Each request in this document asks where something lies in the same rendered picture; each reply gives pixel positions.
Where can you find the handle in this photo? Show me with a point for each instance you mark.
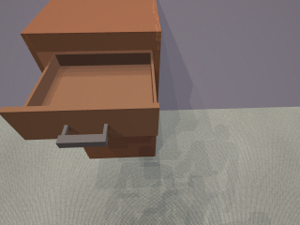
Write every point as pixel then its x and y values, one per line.
pixel 82 140

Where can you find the drawer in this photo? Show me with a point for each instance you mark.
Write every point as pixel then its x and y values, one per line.
pixel 84 91

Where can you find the cabinet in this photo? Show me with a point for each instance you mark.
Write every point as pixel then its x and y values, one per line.
pixel 99 26

